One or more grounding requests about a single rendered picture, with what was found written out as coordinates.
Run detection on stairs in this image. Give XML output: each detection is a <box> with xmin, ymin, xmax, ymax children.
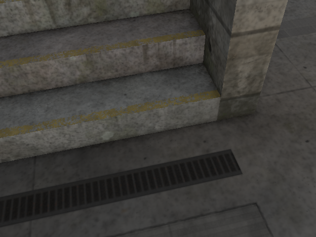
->
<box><xmin>0</xmin><ymin>0</ymin><xmax>221</xmax><ymax>163</ymax></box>

